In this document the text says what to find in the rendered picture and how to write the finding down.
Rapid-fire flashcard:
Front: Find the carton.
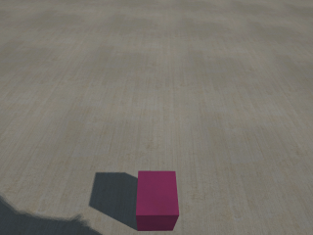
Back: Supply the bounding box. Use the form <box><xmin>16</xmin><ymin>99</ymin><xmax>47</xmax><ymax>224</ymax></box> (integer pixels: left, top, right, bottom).
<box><xmin>136</xmin><ymin>170</ymin><xmax>180</xmax><ymax>231</ymax></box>

